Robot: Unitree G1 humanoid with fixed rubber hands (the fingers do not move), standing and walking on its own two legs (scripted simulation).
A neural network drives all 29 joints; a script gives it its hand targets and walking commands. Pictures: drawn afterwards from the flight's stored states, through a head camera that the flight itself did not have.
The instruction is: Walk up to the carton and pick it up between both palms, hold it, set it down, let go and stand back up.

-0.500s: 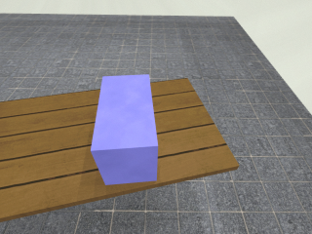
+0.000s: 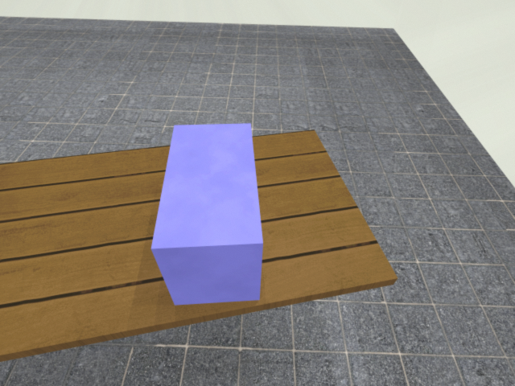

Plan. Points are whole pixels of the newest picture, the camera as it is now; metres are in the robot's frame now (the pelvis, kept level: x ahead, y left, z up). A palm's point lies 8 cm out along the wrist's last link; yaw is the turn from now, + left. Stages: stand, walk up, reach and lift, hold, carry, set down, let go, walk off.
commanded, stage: walk up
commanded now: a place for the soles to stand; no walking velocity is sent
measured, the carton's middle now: (215, 208) +0.47 +0.10 -0.01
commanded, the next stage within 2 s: none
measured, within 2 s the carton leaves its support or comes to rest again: neither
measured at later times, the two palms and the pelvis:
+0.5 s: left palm out of the picture +0.04 +0.25 -0.12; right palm out of the picture +0.07 -0.26 -0.11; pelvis -0.01 -0.01 +0.00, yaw +6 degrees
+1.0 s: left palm out of the picture +0.02 +0.26 -0.12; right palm out of the picture +0.12 -0.26 -0.10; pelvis -0.01 -0.02 -0.01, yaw +13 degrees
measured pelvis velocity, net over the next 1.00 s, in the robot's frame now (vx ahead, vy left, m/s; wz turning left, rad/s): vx -0.01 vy -0.02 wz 0.22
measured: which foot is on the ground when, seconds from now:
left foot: down 0.00-1.00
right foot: down 0.00-1.00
